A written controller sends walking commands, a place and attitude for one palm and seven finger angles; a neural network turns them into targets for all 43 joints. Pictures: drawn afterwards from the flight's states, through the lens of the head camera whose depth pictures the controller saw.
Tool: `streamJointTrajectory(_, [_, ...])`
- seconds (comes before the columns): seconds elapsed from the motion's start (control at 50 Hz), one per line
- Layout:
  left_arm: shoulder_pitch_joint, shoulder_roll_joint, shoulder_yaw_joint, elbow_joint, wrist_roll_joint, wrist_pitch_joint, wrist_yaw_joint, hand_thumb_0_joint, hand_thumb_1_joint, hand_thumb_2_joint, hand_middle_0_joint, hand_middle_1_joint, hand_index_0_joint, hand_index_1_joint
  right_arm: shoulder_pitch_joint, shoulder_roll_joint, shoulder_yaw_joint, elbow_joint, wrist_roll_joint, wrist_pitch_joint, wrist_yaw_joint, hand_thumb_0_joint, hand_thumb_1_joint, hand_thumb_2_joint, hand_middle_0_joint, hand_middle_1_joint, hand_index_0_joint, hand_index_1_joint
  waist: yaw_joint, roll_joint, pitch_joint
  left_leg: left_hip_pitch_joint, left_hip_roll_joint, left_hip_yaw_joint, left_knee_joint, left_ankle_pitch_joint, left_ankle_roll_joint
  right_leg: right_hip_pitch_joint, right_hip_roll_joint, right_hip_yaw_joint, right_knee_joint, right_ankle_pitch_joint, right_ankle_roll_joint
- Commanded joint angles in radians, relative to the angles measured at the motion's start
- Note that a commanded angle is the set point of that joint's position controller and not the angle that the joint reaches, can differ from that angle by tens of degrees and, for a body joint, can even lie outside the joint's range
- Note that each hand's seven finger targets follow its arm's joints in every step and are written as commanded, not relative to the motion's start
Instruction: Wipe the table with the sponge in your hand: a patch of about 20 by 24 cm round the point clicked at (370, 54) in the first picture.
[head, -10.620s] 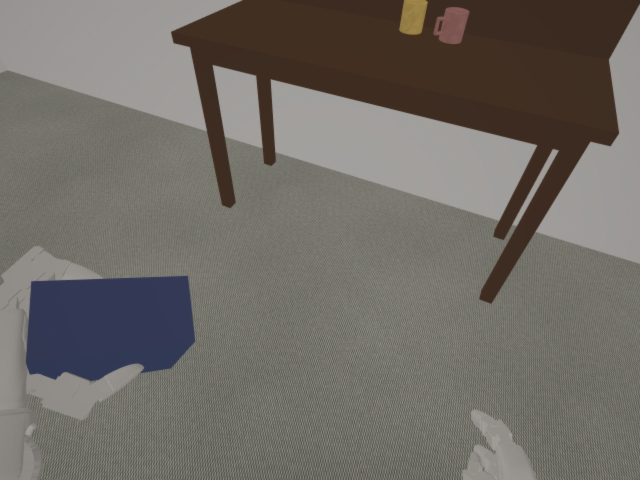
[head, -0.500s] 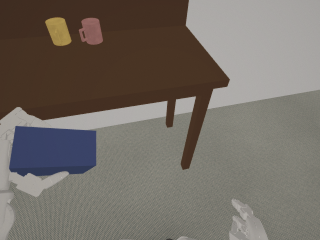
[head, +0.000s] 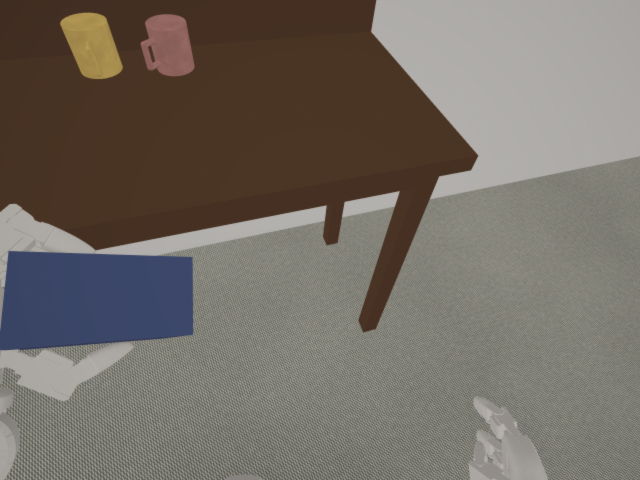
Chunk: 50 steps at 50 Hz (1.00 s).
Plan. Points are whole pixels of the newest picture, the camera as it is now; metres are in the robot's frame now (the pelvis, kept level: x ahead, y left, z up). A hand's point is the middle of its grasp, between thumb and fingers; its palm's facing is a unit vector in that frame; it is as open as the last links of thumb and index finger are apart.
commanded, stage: shuffle to correct the standing spot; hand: left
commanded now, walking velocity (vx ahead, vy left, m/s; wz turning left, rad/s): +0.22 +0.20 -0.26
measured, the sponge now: (128, 303) +0.23 +0.20 +0.16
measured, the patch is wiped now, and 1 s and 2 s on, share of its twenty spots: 0.00 0.00 0.00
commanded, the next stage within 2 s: come to a stop and stand still in 0.68 s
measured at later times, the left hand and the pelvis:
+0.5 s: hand (48, 169) +0.36 +0.33 +0.18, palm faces +0.34 -0.79 -0.51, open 10.8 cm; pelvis +0.11 +0.09 -0.01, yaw -4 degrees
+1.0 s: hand (32, 102) +0.46 +0.39 +0.19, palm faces +0.34 -0.85 -0.39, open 10.7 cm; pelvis +0.21 +0.17 +0.01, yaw -4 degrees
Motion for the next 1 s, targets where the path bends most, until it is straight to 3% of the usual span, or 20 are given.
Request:
streamJointTrajectory(0.0, [-0.116, 0.201, 0.151, -0.183, -0.016, -0.06, 0.017, 0.0, 0.1, 1.3, -1.2, -1.6, -1.2, -1.6, -0.061, -0.098, -0.045, -0.159, 0.005, -0.066, -0.021, 0.0, -0.9, -0.9, 0.2, 0.3, 0.2, 0.3, -0.036, 0.269, -0.155, 0.288, 0.277, -0.348, -0.306, 0.205, 0.209, -0.271, 0.006, -0.062, 0.312, -0.198, -0.014])
streamJointTrajectory(0.1, [-0.057, 0.161, 0.115, -0.153, -0.011, -0.026, 0.026, 0.0, 0.1, 1.3, -1.2, -1.6, -1.2, -1.6, -0.095, -0.116, -0.036, -0.159, 0.022, -0.051, -0.004, 0.0, -0.9, -0.9, 0.2, 0.3, 0.2, 0.3, -0.008, 0.183, -0.164, 0.009, 0.133, -0.032, -0.088, 0.231, 0.089, 0.221, 0.007, -0.158, -0.213, 0.107, -0.028])
streamJointTrajectory(0.12, [-0.021, 0.186, 0.129, -0.136, -0.008, -0.022, 0.03, 0.0, 0.1, 1.3, -1.2, -1.6, -1.2, -1.6, -0.095, -0.104, -0.035, -0.164, 0.022, -0.038, -0.002, 0.0, -0.9, -0.9, 0.2, 0.3, 0.2, 0.3, 0.003, 0.016, -0.213, -0.182, 0.064, 0.039, 0.145, 0.176, 0.059, 0.454, -0.096, 0.014, -0.278, 0.155, -0.075])
streamJointTrajectory(0.14, [-0.022, 0.216, 0.155, -0.124, -0.011, -0.019, 0.034, 0.0, 0.1, 1.3, -1.2, -1.6, -1.2, -1.6, -0.095, -0.099, -0.045, -0.18, 0.021, -0.027, 0.003, 0.0, -0.9, -0.9, 0.2, 0.3, 0.2, 0.3, -0.001, -0.219, -0.225, -0.409, -0.03, 0.086, 0.42, -0.069, 0.01, 0.547, -0.347, 0.422, -0.363, 0.2, -0.188])
streamJointTrajectory(0.16, [0.033, 0.212, 0.181, -0.059, -0.029, -0.019, 0.037, 0.0, 0.1, 1.3, -1.2, -1.6, -1.2, -1.6, -0.095, -0.129, -0.056, -0.168, 0.017, -0.015, 0.01, 0.0, -0.9, -0.9, 0.2, 0.3, 0.2, 0.3, 0.003, -0.126, -0.176, -0.477, 0.004, -0.057, 0.586, -0.157, -0.01, 0.468, -0.451, 0.551, -0.404, 0.208, -0.249])
streamJointTrajectory(0.22, [0.028, 0.226, 0.195, -0.203, -0.026, -0.061, 0.037, 0.0, 0.1, 1.3, -1.2, -1.6, -1.2, -1.6, -0.098, -0.106, -0.05, -0.141, 0.019, 0.014, 0.029, 0.0, -0.9, -0.9, 0.2, 0.3, 0.2, 0.3, -0.01, -0.01, -0.079, -0.487, 0.135, -0.194, 0.575, -0.106, -0.02, 0.283, -0.413, 0.321, -0.348, 0.378, -0.231])
streamJointTrajectory(0.28, [-0.004, 0.231, 0.201, -0.253, -0.017, -0.075, 0.041, 0.0, 0.1, 1.3, -1.2, -1.6, -1.2, -1.6, -0.097, -0.062, -0.043, -0.136, 0.014, 0.025, 0.015, 0.0, -0.9, -0.9, 0.2, 0.3, 0.2, 0.3, -0.013, -0.037, -0.125, -0.112, 0.103, -0.025, 0.163, 0.013, -0.005, 0.083, -0.292, 0.041, -0.288, 0.405, -0.14])
streamJointTrajectory(0.34, [-0.057, 0.237, 0.188, -0.263, -0.016, -0.065, 0.033, 0.0, 0.1, 1.3, -1.2, -1.6, -1.2, -1.6, -0.08, -0.064, -0.06, -0.134, 0.017, -0.014, -0.016, 0.0, -0.9, -0.9, 0.2, 0.3, 0.2, 0.3, -0.027, 0.056, -0.176, 0.175, -0.028, 0.137, -0.114, 0.181, -0.012, 0.081, -0.169, -0.056, -0.108, 0.287, -0.061])
streamJointTrajectory(0.38, [-0.066, 0.228, 0.187, -0.272, -0.016, -0.066, 0.029, 0.0, 0.1, 1.3, -1.2, -1.6, -1.2, -1.6, -0.059, -0.111, -0.084, -0.142, 0.028, -0.026, -0.027, 0.0, -0.9, -0.9, 0.2, 0.3, 0.2, 0.3, -0.037, 0.367, -0.262, 0.372, 0.186, -0.221, -0.188, 0.326, 0.126, -0.131, -0.019, -0.142, 0.313, 0.009, 0.025])
streamJointTrajectory(0.42, [-0.099, 0.244, 0.188, -0.209, -0.015, -0.061, 0.023, 0.0, 0.1, 1.3, -1.2, -1.6, -1.2, -1.6, -0.064, -0.103, -0.084, -0.138, 0.026, -0.035, -0.028, 0.0, -0.9, -0.9, 0.2, 0.3, 0.2, 0.3, -0.032, 0.322, -0.234, 0.28, 0.287, -0.373, -0.243, 0.347, 0.24, -0.242, -0.023, -0.069, 0.465, -0.266, 0.016])
streamJointTrajectory(0.52, [-0.02, 0.184, 0.15, -0.236, -0.019, -0.029, 0.032, 0.0, 0.1, 1.3, -1.2, -1.6, -1.2, -1.6, -0.095, -0.097, -0.057, -0.134, 0.042, -0.039, -0.017, 0.0, -0.9, -0.9, 0.2, 0.3, 0.2, 0.3, -0.008, 0.238, -0.193, -0.051, 0.161, -0.08, -0.146, 0.056, 0.106, 0.173, -0.012, -0.139, -0.097, 0.001, 0.009])
streamJointTrajectory(0.54, [-0.012, 0.192, 0.149, -0.225, -0.012, -0.025, 0.037, 0.0, 0.1, 1.3, -1.2, -1.6, -1.2, -1.6, -0.089, -0.086, -0.049, -0.135, 0.039, -0.036, -0.015, 0.0, -0.9, -0.9, 0.2, 0.3, 0.2, 0.3, -0.012, 0.112, -0.173, -0.142, 0.085, -0.004, -0.021, -0.048, 0.054, 0.253, -0.069, -0.033, -0.271, 0.018, -0.013])
streamJointTrajectory(0.58, [0.009, 0.242, 0.194, -0.175, -0.024, -0.01, 0.057, 0.0, 0.1, 1.3, -1.2, -1.6, -1.2, -1.6, -0.112, -0.076, -0.04, -0.143, 0.024, -0.012, -0.009, 0.0, -0.9, -0.9, 0.2, 0.3, 0.2, 0.3, 0.006, -0.201, -0.117, -0.392, -0.017, 0.018, 0.42, -0.189, -0.025, 0.31, -0.425, 0.514, -0.447, 0.11, -0.185])
streamJointTrajectory(0.66, [-0.011, 0.24, 0.206, -0.168, -0.015, -0.035, 0.067, 0.0, 0.1, 1.3, -1.2, -1.6, -1.2, -1.6, -0.118, -0.076, -0.031, -0.106, 0.018, 0.016, -0.002, 0.0, -0.9, -0.9, 0.2, 0.3, 0.2, 0.3, -0.01, -0.1, -0.094, -0.322, 0.091, -0.098, 0.296, -0.158, -0.024, 0.285, -0.361, 0.192, -0.25, 0.6, -0.154])
streamJointTrajectory(0.72, [-0.02, 0.193, 0.173, -0.161, -0.012, -0.04, 0.064, 0.0, 0.1, 1.3, -1.2, -1.6, -1.2, -1.6, -0.123, -0.045, -0.03, -0.111, 0.011, 0.021, -0.012, 0.0, -0.9, -0.9, 0.2, 0.3, 0.2, 0.3, -0.02, -0.069, -0.175, 0.043, -0.035, 0.121, -0.117, 0.124, -0.018, 0.207, -0.214, -0.018, -0.169, 0.545, -0.062])
streamJointTrajectory(0.76, [-0.056, 0.174, 0.131, -0.213, -0.021, -0.04, 0.057, 0.0, 0.1, 1.3, -1.2, -1.6, -1.2, -1.6, -0.112, -0.072, -0.057, -0.134, 0.024, 0.004, -0.028, 0.0, -0.9, -0.9, 0.2, 0.3, 0.2, 0.3, -0.043, 0.094, -0.216, 0.251, 0.012, 0.066, -0.201, 0.293, 0.014, 0.115, -0.154, -0.058, 0.051, 0.515, -0.003])
streamJointTrajectory(0.8, [-0.084, 0.169, 0.123, -0.239, -0.021, -0.03, 0.057, 0.0, 0.1, 1.3, -1.2, -1.6, -1.2, -1.6, -0.079, -0.094, -0.074, -0.141, 0.029, 0.001, -0.021, 0.0, -0.9, -0.9, 0.2, 0.3, 0.2, 0.3, -0.038, 0.318, -0.274, 0.39, 0.259, -0.285, -0.22, 0.738, 0.165, -0.142, -0.004, -0.083, 0.345, -0.183, 0.036])
streamJointTrajectory(0.82, [-0.117, 0.193, 0.122, -0.274, -0.015, -0.022, 0.054, 0.0, 0.1, 1.3, -1.2, -1.6, -1.2, -1.6, -0.088, -0.089, -0.066, -0.133, 0.016, -0.005, -0.022, 0.0, -0.9, -0.9, 0.2, 0.3, 0.2, 0.3, -0.043, 0.325, -0.259, 0.36, 0.298, -0.343, -0.252, 0.724, 0.187, -0.164, -0.025, -0.044, 0.385, -0.236, 0.025])
streamJointTrajectory(0.86, [-0.121, 0.192, 0.125, -0.321, -0.013, -0.013, 0.065, 0.0, 0.1, 1.3, -1.2, -1.6, -1.2, -1.6, -0.108, -0.074, -0.058, -0.127, 0.023, -0.022, -0.026, 0.0, -0.9, -0.9, 0.2, 0.3, 0.2, 0.3, -0.031, 0.206, -0.262, 0.359, 0.265, -0.24, -0.239, 0.703, 0.151, -0.125, -0.032, -0.035, 0.278, -0.152, 0.012])
streamJointTrajectory(0.98, [0.02, 0.176, 0.135, -0.275, -0.027, 0.022, 0.062, 0.0, 0.1, 1.3, -1.2, -1.6, -1.2, -1.6, -0.098, -0.082, -0.028, -0.143, 0.003, -0.038, -0.027, 0.0, -0.9, -0.9, 0.2, 0.3, 0.2, 0.3, -0.034, 0.298, -0.188, 0.212, 0.233, -0.108, -0.259, 0.636, 0.039, 0.085, 0.027, -0.106, -0.156, 0.065, 0.003])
